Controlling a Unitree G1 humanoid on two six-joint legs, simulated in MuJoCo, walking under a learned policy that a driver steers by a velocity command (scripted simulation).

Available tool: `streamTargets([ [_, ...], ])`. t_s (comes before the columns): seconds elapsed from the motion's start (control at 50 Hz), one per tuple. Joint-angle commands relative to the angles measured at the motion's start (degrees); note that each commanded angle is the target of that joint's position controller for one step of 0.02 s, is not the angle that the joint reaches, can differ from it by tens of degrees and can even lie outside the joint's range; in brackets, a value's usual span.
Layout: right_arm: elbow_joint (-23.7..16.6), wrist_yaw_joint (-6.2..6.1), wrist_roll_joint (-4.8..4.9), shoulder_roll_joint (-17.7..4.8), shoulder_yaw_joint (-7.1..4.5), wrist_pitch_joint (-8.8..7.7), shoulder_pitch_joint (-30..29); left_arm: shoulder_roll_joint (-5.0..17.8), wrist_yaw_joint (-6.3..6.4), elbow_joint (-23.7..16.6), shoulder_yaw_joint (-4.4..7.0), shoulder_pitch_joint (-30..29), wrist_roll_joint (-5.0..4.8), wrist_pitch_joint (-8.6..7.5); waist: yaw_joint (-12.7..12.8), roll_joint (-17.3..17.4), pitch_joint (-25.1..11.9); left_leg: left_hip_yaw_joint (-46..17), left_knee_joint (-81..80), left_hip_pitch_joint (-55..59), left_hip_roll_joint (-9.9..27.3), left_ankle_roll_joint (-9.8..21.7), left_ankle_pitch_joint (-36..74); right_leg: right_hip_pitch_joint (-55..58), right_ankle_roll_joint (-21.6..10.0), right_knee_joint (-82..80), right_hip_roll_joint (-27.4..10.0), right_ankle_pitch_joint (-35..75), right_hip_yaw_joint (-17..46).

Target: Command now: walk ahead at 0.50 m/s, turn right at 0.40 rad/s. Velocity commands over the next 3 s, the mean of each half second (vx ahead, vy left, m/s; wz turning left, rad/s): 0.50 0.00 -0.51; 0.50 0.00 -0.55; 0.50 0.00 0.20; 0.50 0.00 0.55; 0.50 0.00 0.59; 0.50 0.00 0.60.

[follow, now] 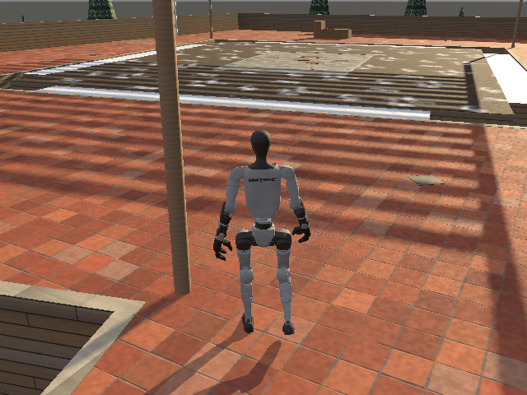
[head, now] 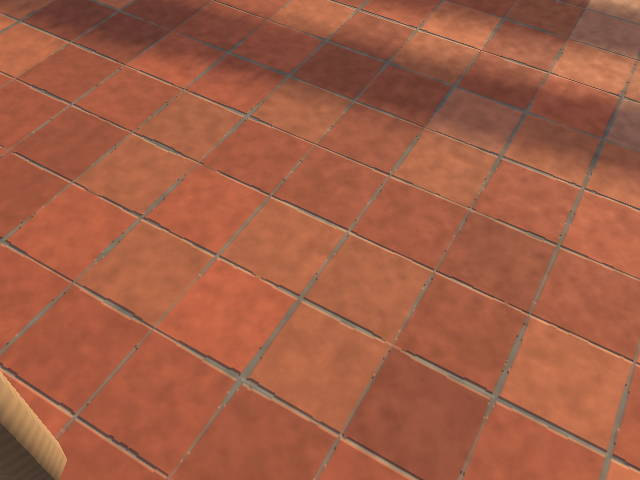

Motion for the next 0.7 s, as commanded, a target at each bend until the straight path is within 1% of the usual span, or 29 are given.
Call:
streamTargets([
  [0.02,-0.4,-0.11,-0.74,-4.0,-1.00,-0.73,3.0,3.1,0.30,-3.8,1.70,1.3,-0.05,0.53,-0.7,8.0,-3.7,-15.1,-18.0,12.4,15.5,7.2,2.5,-11.4,-0.8,1.4,-6.6,6.5,3.3],
  [0.04,0.1,-0.25,-0.67,-4.4,-1.20,-0.86,3.2,2.0,0.25,-3.9,1.71,1.6,-0.18,1.27,-0.1,7.6,-2.7,-12.3,-19.1,10.9,15.3,7.7,4.4,-11.3,-0.8,0.8,-6.8,7.1,2.9],
  [0.06,0.6,-0.46,-0.64,-5.3,-1.46,-1.00,3.3,1.8,0.32,-4.6,1.85,0.6,-0.12,1.85,0.3,7.0,-1.4,-10.1,-19.9,10.0,15.3,7.9,6.2,-12.7,-0.7,-0.1,-7.1,8.6,3.0],
  [0.08,0.9,-0.80,-0.87,-5.8,-1.70,-0.97,3.8,2.0,0.37,-5.3,2.05,-0.5,0.18,2.28,0.3,5.9,-1.0,-8.0,-20.4,10.3,15.1,8.0,7.2,-14.4,-0.6,-1.0,-7.1,10.6,3.2],
  [0.1,1.2,-1.14,-0.98,-7.4,-2.09,-0.96,4.2,1.7,0.34,-6.5,1.96,-2.2,0.35,2.53,0.3,6.5,-0.1,-7.6,-21.3,9.9,16.4,9.0,7.3,-16.1,0.2,-3.3,-7.5,12.7,3.6],
  [0.12,1.5,-1.46,-0.91,-7.3,-2.15,-0.84,4.5,2.3,0.24,-7.1,2.16,-3.8,0.57,2.56,0.0,5.4,0.9,-6.0,-21.7,10.7,16.1,8.9,8.1,-17.9,0.6,-5.8,-7.5,15.0,4.1],
  [0.14,1.8,-1.76,-0.95,-7.3,-2.17,-0.65,5.2,2.5,-0.01,-7.6,2.29,-5.3,0.62,2.41,-0.4,5.1,1.3,-4.1,-21.5,12.0,15.5,8.2,9.3,-19.1,0.8,-8.6,-7.0,17.7,3.9],
  [0.18,1.9,-2.18,-0.81,-8.0,-2.31,-0.31,5.9,2.0,-0.69,-8.6,2.11,-8.3,0.74,2.06,-1.1,4.7,1.6,-0.7,-21.3,13.8,14.7,7.2,11.0,-19.2,0.7,-15.0,-6.4,22.7,2.3],
  [0.22,2.1,-2.53,-0.56,-8.9,-2.49,0.06,7.3,1.3,-1.52,-10.1,1.66,-12.6,0.97,1.84,-2.7,4.0,2.5,1.7,-21.4,15.5,14.9,6.7,11.5,-18.7,0.5,-20.6,-6.0,25.3,-0.4],
  [0.28,3.0,-2.74,0.01,-9.8,-2.82,0.99,10.4,0.8,-2.66,-12.9,1.14,-18.3,0.88,1.83,-4.8,3.6,4.3,3.9,-20.0,21.1,16.4,6.5,12.7,-20.5,-0.3,-25.9,-5.5,24.0,-3.1],
  [0.32,3.3,-2.68,0.53,-10.4,-3.11,1.80,11.5,1.0,-3.39,-14.8,1.05,-20.6,0.73,1.93,-5.1,4.0,4.9,5.1,-17.7,25.0,17.5,5.9,15.9,-21.0,-1.2,-28.2,-4.8,20.3,-4.9],
  [0.34,3.3,-2.66,0.80,-10.9,-3.29,2.19,11.3,1.3,-3.73,-15.6,1.16,-20.9,0.67,2.00,-4.7,4.5,4.7,5.8,-15.9,26.3,17.8,5.5,20.0,-19.8,-1.9,-29.1,-4.1,17.8,-6.0],
  [0.36,3.0,-2.71,0.99,-11.7,-3.50,2.49,10.4,2.1,-3.99,-16.1,1.48,-20.3,0.65,2.09,-3.6,5.4,3.7,6.9,-13.1,26.9,17.9,4.8,28.4,-16.8,-2.9,-29.8,-2.6,15.1,-7.6],
  [0.38,2.6,-2.83,1.22,-12.6,-3.77,2.79,9.5,3.2,-4.10,-16.3,2.03,-18.6,0.68,2.24,-2.1,6.7,1.7,7.7,-9.0,27.3,17.8,4.2,38.6,-12.7,-4.0,-29.7,-0.5,12.2,-9.5],
  [0.4,2.3,-2.96,1.42,-13.4,-3.98,3.21,8.6,4.8,-4.11,-15.8,2.93,-14.3,0.55,2.37,0.7,7.7,-1.1,8.5,-2.0,27.1,17.4,3.6,47.6,-6.5,-5.3,-29.9,2.0,9.8,-11.0],
  [0.42,1.8,-3.01,1.75,-13.7,-3.94,3.61,7.1,7.3,-3.87,-13.8,4.44,-6.1,0.37,2.35,5.6,7.1,-5.3,9.8,9.1,24.1,15.6,2.1,50.2,4.9,-7.3,-34.1,4.8,12.6,-12.0],
  [0.44,0.9,-3.10,1.22,-12.9,-3.55,3.39,7.1,12.1,-2.73,-11.2,6.73,3.8,0.47,2.66,9.8,3.1,-10.5,9.8,25.5,11.6,13.2,-0.7,37.0,22.6,-10.1,-36.8,2.7,14.2,-4.8],
  [0.46,-2.1,-2.37,-1.18,-3.6,-0.96,1.97,10.7,18.7,-1.93,-10.8,7.68,3.7,0.14,2.54,3.4,-12.6,-12.8,6.9,46.0,-14.4,2.3,-4.1,-17.7,39.8,-18.5,-40.7,-12.1,10.1,25.1],
  [0.48,-4.0,-1.49,1.19,-5.8,-0.75,-0.96,7.9,16.4,-2.29,-12.9,6.50,5.7,1.26,1.45,5.1,-9.1,-22.5,-8.3,55.2,-22.7,-2.0,-3.8,-25.7,45.9,-24.3,-50.7,-18.7,3.6,46.4],
  [0.5,-5.7,-0.95,3.31,-8.6,-1.51,-2.44,1.6,12.1,-2.47,-12.4,5.33,4.4,1.75,0.68,6.5,-5.0,-15.8,-10.6,54.7,-28.7,1.2,-2.0,-20.3,43.3,-20.5,-51.7,-16.9,7.9,38.5],
  [0.52,-5.6,-1.01,2.88,-8.4,-1.27,-3.08,0.8,9.6,-2.39,-12.9,4.62,0.9,1.21,0.23,4.3,-1.7,-11.0,-10.5,49.8,-27.4,3.9,-0.7,-15.2,35.5,-18.0,-50.9,-14.3,12.5,29.9],
  [0.54,-4.7,-1.45,1.41,-8.7,-1.67,-2.98,1.3,7.7,-2.41,-14.1,3.97,-4.1,1.11,0.11,1.5,1.8,-8.0,-10.5,44.6,-22.7,6.0,-0.9,-12.1,26.6,-16.0,-51.2,-11.9,17.8,23.9],
  [0.56,-4.3,-1.52,0.77,-9.6,-2.32,-2.17,2.4,6.0,-2.24,-15.2,3.27,-7.0,1.46,0.01,-0.5,1.6,-6.7,-10.8,40.9,-18.2,7.3,-1.2,-10.3,20.5,-15.0,-52.3,-10.2,22.6,20.2],
  [0.58,-4.5,-1.40,0.55,-9.6,-2.58,-1.22,3.1,6.0,-2.04,-15.6,3.08,-7.7,1.71,-0.04,-1.7,1.4,-6.1,-10.7,38.6,-15.5,7.5,-1.8,-9.4,16.9,-14.9,-53.5,-9.5,24.3,19.0],
  [0.62,-5.4,-1.54,-0.33,-7.9,-2.37,0.05,2.2,7.8,-1.39,-15.5,3.40,-6.5,1.28,-0.31,-2.2,1.9,-4.6,-9.4,33.0,-14.3,7.0,-3.7,-7.3,12.6,-15.3,-54.7,-8.5,28.4,16.1],
  [0.64,-6.2,-1.72,-0.68,-7.1,-2.14,0.36,0.2,8.8,-0.94,-15.3,3.66,-5.5,1.22,-0.35,-1.9,1.8,-3.7,-8.9,29.4,-14.8,6.5,-4.5,-4.6,11.1,-15.1,-55.3,-7.7,29.0,14.6],
  [0.66,-7.1,-1.82,-0.81,-6.6,-1.91,0.50,-2.3,9.6,-0.51,-15.2,3.86,-4.4,1.14,-0.30,-1.2,1.3,-2.8,-8.5,25.1,-15.3,5.8,-5.2,-1.1,10.2,-14.5,-55.5,-6.9,28.7,13.5],
  [0.7,-8.3,-1.64,-0.69,-5.7,-1.44,0.44,-6.7,9.6,0.00,-14.9,3.90,-2.8,0.94,0.01,0.5,-0.4,-1.7,-8.2,15.7,-13.9,3.9,-5.5,6.9,8.7,-12.5,-55.2,-4.5,25.1,11.4],
])
Next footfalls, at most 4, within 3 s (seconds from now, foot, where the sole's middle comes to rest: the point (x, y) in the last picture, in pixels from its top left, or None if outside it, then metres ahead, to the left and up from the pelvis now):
0.44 right None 0.36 -0.18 -0.77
0.94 left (375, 378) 0.70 -0.11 -0.77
1.38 right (513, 360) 0.75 -0.43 -0.77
1.88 left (422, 241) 1.10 -0.25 -0.77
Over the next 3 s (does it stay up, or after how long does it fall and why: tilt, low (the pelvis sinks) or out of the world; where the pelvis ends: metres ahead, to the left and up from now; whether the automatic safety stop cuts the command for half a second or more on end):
stays up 1.49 -0.22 -0.01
